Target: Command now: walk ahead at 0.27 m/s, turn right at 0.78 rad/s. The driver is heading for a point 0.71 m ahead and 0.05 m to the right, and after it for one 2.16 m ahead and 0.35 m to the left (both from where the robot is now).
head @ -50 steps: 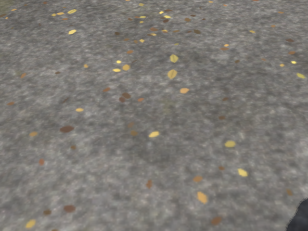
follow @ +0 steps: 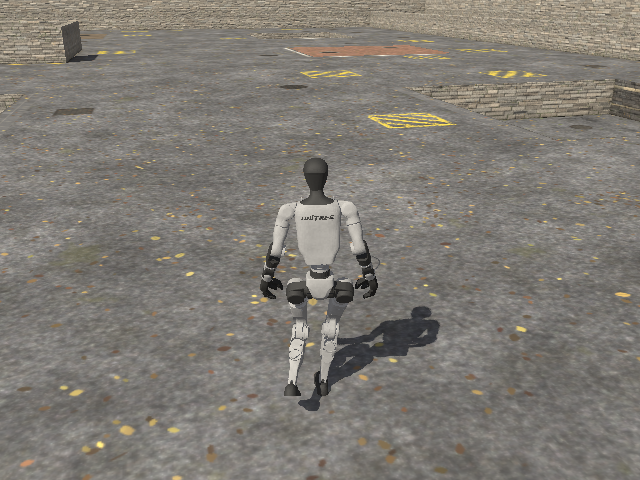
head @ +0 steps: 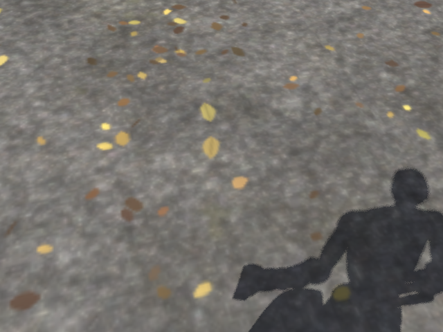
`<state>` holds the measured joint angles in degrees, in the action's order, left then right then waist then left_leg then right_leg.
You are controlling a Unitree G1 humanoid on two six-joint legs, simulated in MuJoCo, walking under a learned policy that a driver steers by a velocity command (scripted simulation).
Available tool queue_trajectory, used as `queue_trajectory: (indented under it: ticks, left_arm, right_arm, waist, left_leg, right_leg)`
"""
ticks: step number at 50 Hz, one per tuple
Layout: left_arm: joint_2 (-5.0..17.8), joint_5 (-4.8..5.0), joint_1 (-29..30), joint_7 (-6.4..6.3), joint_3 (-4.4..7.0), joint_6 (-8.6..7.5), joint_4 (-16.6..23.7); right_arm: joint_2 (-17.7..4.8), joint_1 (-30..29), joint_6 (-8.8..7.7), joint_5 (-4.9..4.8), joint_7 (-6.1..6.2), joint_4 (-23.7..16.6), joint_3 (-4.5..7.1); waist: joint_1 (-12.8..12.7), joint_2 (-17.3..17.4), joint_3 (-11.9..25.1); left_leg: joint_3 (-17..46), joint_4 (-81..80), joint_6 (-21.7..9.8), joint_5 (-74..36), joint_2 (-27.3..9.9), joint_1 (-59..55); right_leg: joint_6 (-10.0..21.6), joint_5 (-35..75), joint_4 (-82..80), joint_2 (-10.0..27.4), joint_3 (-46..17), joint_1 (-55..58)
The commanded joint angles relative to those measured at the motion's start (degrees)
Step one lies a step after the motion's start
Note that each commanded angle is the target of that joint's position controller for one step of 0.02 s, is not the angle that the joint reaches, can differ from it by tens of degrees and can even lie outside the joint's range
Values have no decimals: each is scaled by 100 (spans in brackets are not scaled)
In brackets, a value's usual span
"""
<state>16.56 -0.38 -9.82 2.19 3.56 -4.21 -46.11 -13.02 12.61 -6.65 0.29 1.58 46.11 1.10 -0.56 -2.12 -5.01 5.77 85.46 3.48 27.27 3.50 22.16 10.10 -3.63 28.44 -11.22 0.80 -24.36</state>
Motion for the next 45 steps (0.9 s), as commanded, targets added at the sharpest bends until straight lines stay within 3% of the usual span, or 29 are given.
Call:
queue_trajectory:
  ticks: [1,2,4,6,8,9,11,14,15,16,17,18,19,20,21,22,24,28,30,33,34,35,36,37,38,39,40,42,45]
  left_arm:
    - [673,101,387,-76,171,-22,828]
    - [675,108,367,-95,178,-1,862]
    - [848,90,200,-199,255,89,886]
    - [990,162,-4,-340,329,291,905]
    - [970,268,-71,-443,349,462,992]
    - [942,288,-95,-479,350,522,1049]
    - [850,238,-116,-518,348,591,1184]
    - [717,197,122,-523,340,618,1464]
    - [549,217,120,-500,289,638,1533]
    - [88,141,-466,-485,150,658,1469]
    - [407,141,-801,-434,202,599,1612]
    - [922,104,-936,-377,309,530,1522]
    - [1207,131,-758,-378,378,559,1333]
    - [1130,119,-590,-414,371,632,1234]
    - [953,103,-510,-436,310,675,1259]
    - [745,107,-440,-417,232,674,1312]
    - [463,118,-329,-398,114,625,1379]
    - [128,0,-155,-374,-56,564,1366]
    - [361,69,-98,-358,32,547,1322]
    - [521,109,-458,-346,134,487,1153]
    - [765,43,-711,-382,204,484,1126]
    - [1263,-149,-831,-421,337,528,1064]
    - [1200,-290,-627,-385,353,523,1079]
    - [828,-301,-275,-400,228,446,1235]
    - [538,-226,210,-430,145,392,1341]
    - [397,-108,523,-446,106,348,1414]
    - [362,-36,610,-461,90,322,1417]
    - [403,-42,494,-499,114,356,1355]
    - [598,-59,121,-557,201,460,1218]
  right_arm:
    - [-941,553,57,65,-21,-571,273]
    - [-914,458,121,90,24,-674,283]
    - [-673,4,184,137,121,-942,223]
    - [-582,-316,283,71,181,-1107,195]
    - [-634,-655,364,-9,187,-1233,207]
    - [-657,-862,385,-31,175,-1303,212]
    - [-731,-1185,368,-59,132,-1405,240]
    - [-949,-982,232,-67,41,-1326,374]
    - [-973,-695,200,-51,17,-1217,409]
    - [-1189,-684,248,60,40,-1278,447]
    - [-1294,-616,342,299,24,-1356,456]
    - [-1189,-657,359,246,25,-1392,487]
    - [-831,-835,387,155,34,-1496,398]
    - [-719,-898,463,96,37,-1512,340]
    - [-778,-909,520,60,37,-1499,322]
    - [-869,-881,559,61,39,-1437,321]
    - [-915,-708,612,94,27,-1322,334]
    - [-872,-445,678,-18,-59,-1134,308]
    - [-1206,-228,710,-66,-93,-1100,411]
    - [-1294,-101,731,-234,-45,-1089,465]
    - [-1149,-62,695,-252,-27,-1097,436]
    - [-793,-243,612,-234,-53,-1314,355]
    - [-975,-400,534,-215,-53,-1436,428]
    - [-1289,-297,554,-167,-53,-1343,571]
    - [-1259,47,654,-194,-33,-1136,617]
    - [-1178,337,780,-168,10,-978,622]
    - [-1096,407,871,-144,19,-958,611]
    - [-895,180,944,-169,-24,-1132,539]
    - [-659,-370,940,-167,-194,-1487,404]
  waist:
    - [500,1060,648]
    - [521,898,575]
    - [435,612,782]
    - [305,143,1348]
    - [172,-145,1576]
    - [94,-266,1546]
    - [-21,-517,1325]
    - [140,-807,1182]
    - [219,-544,1293]
    - [-114,532,1719]
    - [-354,1648,1768]
    - [-372,1780,1776]
    - [-188,1123,1454]
    - [-129,672,1232]
    - [-97,533,1069]
    - [-93,542,942]
    - [-32,785,1036]
    - [126,1376,1210]
    - [219,1588,996]
    - [-48,1402,941]
    - [-123,1138,1135]
    - [-120,-397,1091]
    - [-195,-1350,1000]
    - [-90,-917,872]
    - [169,-699,819]
    - [273,-646,744]
    - [277,-668,654]
    - [175,-609,538]
    - [-158,-628,635]
  left_leg:
    - [304,-708,-10,-63,-409,1302]
    - [226,-1339,80,-150,-460,1014]
    - [10,-2642,220,-617,-258,603]
    - [14,-3449,300,-1372,13,323]
    - [124,-4003,307,-1884,151,302]
    - [204,-4237,299,-1973,179,354]
    - [391,-4714,267,-1924,186,445]
    - [521,-5964,51,-2151,38,-215]
    - [534,-6628,-185,-2840,-362,-998]
    - [1572,-6445,-808,-3656,-1685,-2069]
    - [2980,-6581,-1751,-4347,-2593,-2289]
    - [3577,-6674,-2182,-3770,-2898,-2092]
    - [2705,-6536,-1986,-3302,-2414,-1784]
    - [1995,-6450,-1681,-2998,-1951,-1471]
    - [1653,-6511,-1558,-2967,-1685,-1141]
    - [1367,-6583,-1527,-3165,-1510,-901]
    - [898,-6620,-1503,-3456,-1244,-959]
    - [1007,-6686,-1544,-2786,-1143,-973]
    - [1435,-6695,-1586,-2331,-1240,-996]
    - [1809,-6575,-1252,-1825,-1086,-544]
    - [1653,-6273,-922,-1216,-901,146]
    - [618,-5124,-505,-361,-237,1360]
    - [-140,-3810,-244,636,25,1756]
    - [-18,-2612,-65,585,-237,1720]
    - [-48,-2050,10,299,-260,1718]
    - [-84,-1657,121,-38,-302,1799]
    - [-124,-1349,218,-292,-388,1879]
    - [-401,-1598,341,-755,-531,1903]
    - [-624,-2708,355,-969,-734,1781]
  right_leg:
    - [1236,2017,-1371,1883,-2895,1038]
    - [1131,2356,-1334,1654,-2615,518]
    - [897,3120,-999,1193,-2157,63]
    - [528,3136,-657,1003,-2127,278]
    - [141,2235,-473,919,-2294,529]
    - [30,1675,-445,924,-2471,633]
    - [-52,792,-388,980,-2896,819]
    - [-235,197,73,969,-3359,935]
    - [-425,-863,675,706,-3150,612]
    - [-689,-3011,2042,171,-2256,-93]
    - [-957,-3850,3055,-164,-1585,-988]
    - [-1253,-3426,4116,377,-1304,-1330]
    - [-1373,-2914,4474,565,-1229,-1350]
    - [-1454,-2542,4699,643,-1106,-1282]
    - [-1491,-2321,4814,635,-960,-1203]
    - [-1501,-2163,4680,646,-793,-1072]
    - [-1508,-2100,3947,684,-488,-785]
    - [-1463,-2326,1827,968,-286,273]
    - [-1388,-2058,1024,815,-232,461]
    - [-931,-1059,-706,754,-295,1495]
    - [-694,-822,-686,1347,-623,2355]
    - [-79,-350,-722,2588,-1687,2700]
    - [592,559,-1122,3539,-2487,2088]
    - [660,1098,-1120,3506,-2217,1877]
    - [359,1250,-1014,3110,-1627,1792]
    - [137,1307,-946,2809,-1163,1803]
    - [85,1545,-920,2739,-860,1754]
    - [88,1403,-976,2576,-387,1725]
    - [160,1222,-876,2718,-147,2155]
